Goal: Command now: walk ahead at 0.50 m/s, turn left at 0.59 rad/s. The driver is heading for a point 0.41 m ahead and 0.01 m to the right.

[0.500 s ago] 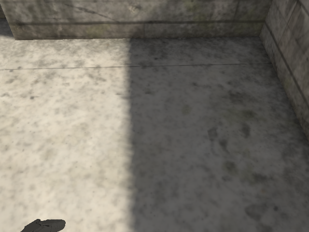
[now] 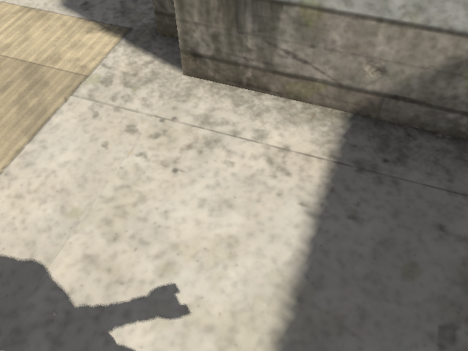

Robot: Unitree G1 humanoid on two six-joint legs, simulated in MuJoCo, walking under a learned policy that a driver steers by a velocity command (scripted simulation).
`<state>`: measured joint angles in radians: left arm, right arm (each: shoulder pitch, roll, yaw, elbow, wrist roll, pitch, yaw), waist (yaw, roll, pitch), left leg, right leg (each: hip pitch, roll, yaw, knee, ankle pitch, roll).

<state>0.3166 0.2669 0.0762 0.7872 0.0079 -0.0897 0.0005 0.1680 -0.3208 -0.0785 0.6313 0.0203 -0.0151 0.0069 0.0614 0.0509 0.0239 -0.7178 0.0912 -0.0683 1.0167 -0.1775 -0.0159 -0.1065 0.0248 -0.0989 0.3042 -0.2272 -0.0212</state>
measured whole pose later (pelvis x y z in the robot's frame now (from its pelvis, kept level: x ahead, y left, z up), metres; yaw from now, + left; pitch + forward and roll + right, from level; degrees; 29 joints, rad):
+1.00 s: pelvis +0.39 +0.10 -0.01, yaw +12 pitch +0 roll -1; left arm 0.13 0.21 0.02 0.83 0.02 0.00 0.01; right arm 0.25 -0.24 -0.04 0.86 -0.02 0.04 -0.03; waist 0.00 -0.01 0.02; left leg -0.25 0.03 -0.03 0.59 -0.34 -0.02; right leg -0.36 0.00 -0.02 0.51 -0.15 0.00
